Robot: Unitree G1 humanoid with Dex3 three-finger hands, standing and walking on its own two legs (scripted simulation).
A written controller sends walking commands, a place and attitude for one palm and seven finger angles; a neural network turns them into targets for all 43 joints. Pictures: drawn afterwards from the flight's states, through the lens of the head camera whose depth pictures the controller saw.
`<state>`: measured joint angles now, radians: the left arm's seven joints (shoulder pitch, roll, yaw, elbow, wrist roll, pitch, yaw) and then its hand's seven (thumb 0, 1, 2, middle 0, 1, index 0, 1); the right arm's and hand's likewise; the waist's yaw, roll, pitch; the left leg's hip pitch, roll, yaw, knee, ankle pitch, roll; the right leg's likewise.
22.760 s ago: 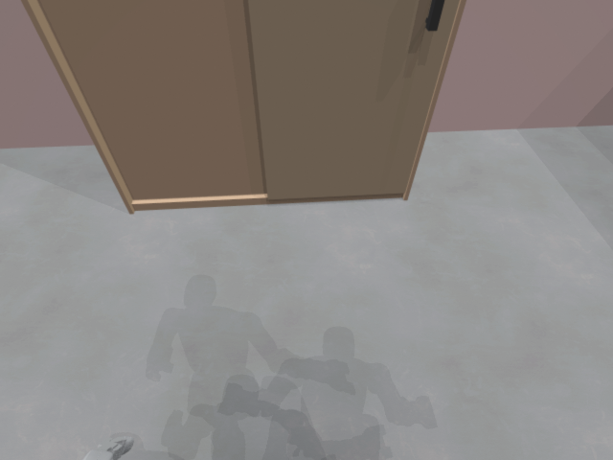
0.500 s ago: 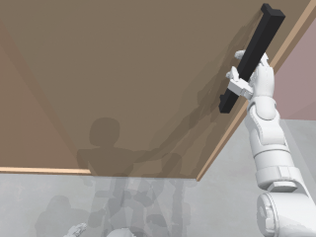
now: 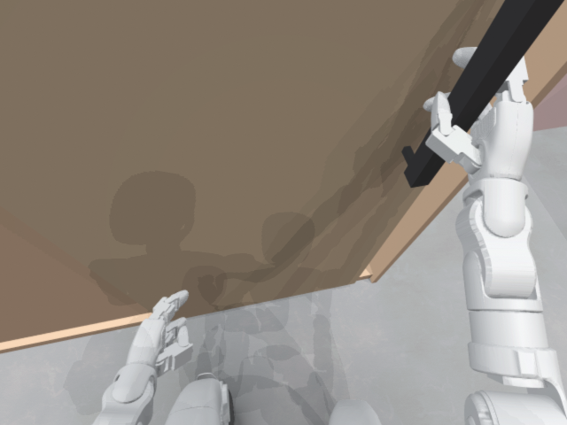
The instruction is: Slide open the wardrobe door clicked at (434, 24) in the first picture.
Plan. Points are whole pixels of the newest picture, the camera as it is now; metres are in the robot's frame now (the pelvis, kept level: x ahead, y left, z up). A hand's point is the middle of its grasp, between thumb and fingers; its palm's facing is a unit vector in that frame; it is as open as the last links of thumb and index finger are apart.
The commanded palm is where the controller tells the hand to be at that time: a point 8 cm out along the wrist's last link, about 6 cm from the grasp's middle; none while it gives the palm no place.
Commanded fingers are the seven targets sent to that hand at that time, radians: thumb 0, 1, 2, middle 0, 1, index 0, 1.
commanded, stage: step sideways, sliding the door along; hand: right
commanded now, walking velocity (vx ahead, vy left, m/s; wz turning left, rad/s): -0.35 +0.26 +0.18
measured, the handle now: (455, 92) +0.43 -0.24 +0.18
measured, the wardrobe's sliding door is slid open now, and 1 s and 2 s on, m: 0.07 0.41 0.50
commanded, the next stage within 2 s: stop walking and hold the door there in 1.58 s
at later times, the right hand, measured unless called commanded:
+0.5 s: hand (313, 148) +0.38 -0.07 +0.17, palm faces +0.31 +0.95 -0.05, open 7.3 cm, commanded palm +0.33 -0.04 +0.17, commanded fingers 0.00 -0.90 -0.90 0.45 1.40 0.45 1.40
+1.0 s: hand (137, 182) +0.35 +0.11 +0.17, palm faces -0.03 +1.00 -0.07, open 7.5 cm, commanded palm +0.33 +0.08 +0.17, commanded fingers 0.00 -0.90 -0.90 0.45 1.40 0.45 1.40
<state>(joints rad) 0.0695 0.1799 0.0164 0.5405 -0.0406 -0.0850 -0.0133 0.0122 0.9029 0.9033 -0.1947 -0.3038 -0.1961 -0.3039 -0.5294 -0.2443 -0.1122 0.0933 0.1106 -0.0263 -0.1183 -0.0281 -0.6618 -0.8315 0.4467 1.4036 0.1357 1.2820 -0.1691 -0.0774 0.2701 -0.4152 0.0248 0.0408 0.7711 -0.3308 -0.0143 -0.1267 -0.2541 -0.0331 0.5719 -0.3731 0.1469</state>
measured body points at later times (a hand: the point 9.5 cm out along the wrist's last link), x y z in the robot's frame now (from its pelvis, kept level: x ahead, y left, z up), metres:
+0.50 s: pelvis +0.06 +0.12 +0.01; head +0.16 +0.10 +0.45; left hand +0.28 +0.29 -0.08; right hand +0.35 -0.11 +0.17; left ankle +0.11 +0.26 -0.68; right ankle +0.00 -0.05 -0.73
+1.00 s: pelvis +0.01 +0.21 +0.01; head +0.09 +0.19 +0.45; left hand +0.19 +0.44 -0.07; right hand +0.34 +0.06 +0.17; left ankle +0.03 +0.34 -0.63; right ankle +0.03 +0.09 -0.73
